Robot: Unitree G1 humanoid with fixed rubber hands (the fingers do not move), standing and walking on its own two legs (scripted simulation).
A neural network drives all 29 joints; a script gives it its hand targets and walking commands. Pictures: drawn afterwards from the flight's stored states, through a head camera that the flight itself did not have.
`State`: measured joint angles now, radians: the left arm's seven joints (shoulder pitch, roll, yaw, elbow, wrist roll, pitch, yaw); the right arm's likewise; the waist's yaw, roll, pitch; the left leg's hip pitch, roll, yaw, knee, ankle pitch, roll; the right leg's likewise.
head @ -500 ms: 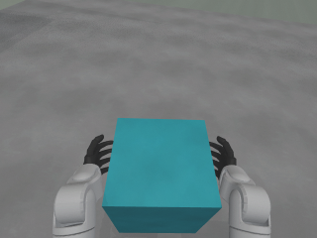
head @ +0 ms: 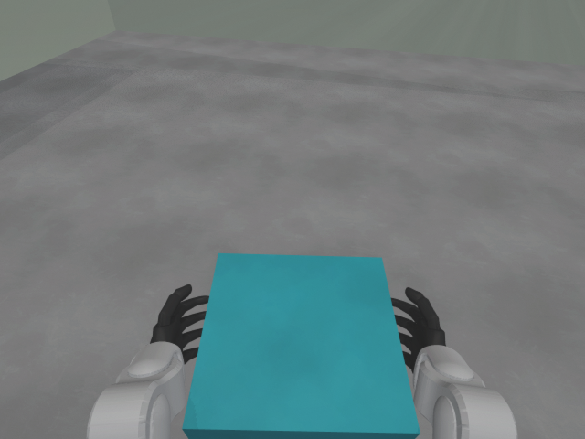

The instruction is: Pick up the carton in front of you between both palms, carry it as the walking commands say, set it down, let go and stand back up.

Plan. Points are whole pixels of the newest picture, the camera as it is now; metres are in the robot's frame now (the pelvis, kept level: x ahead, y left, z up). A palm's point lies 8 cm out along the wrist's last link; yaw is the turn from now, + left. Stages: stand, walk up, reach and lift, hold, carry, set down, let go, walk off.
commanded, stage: carry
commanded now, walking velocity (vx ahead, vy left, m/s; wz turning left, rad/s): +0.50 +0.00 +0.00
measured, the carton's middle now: (296, 373) +0.24 +0.00 +0.02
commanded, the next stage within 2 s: none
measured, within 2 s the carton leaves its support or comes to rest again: neither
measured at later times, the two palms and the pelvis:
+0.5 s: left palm (209, 181) +0.57 +0.16 +0.09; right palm (366, 187) +0.56 -0.14 +0.09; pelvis +0.34 +0.02 -0.01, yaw -1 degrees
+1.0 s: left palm (245, 105) +0.91 +0.13 +0.10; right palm (359, 110) +0.90 -0.17 +0.09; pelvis +0.68 -0.01 -0.01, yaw -2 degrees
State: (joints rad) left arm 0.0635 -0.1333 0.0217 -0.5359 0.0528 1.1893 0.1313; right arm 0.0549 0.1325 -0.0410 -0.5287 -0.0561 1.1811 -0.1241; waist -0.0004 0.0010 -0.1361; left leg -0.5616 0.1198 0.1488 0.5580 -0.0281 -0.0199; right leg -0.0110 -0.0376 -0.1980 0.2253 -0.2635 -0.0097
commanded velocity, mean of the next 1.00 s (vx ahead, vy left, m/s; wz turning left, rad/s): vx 0.50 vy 0.00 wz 0.00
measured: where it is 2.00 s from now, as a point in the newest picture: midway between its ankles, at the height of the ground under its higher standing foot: (289, 261)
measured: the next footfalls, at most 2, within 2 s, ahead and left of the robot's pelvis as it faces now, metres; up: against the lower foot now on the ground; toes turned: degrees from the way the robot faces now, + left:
left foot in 0.10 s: +0.23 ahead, +0.14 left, +0.00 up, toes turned +11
right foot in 0.56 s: +0.57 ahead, -0.10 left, +0.00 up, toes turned -13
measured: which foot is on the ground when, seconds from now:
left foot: up 0.00-0.08, down 0.10-0.60, up 0.62-1.00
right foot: down 0.00-0.14, up 0.16-0.54, down 0.56-1.00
